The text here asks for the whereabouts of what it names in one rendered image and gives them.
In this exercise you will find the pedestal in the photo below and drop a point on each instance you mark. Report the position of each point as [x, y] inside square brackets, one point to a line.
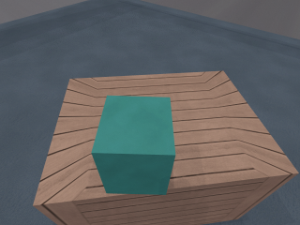
[226, 162]

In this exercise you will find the carton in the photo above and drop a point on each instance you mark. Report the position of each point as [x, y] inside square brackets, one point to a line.
[134, 148]

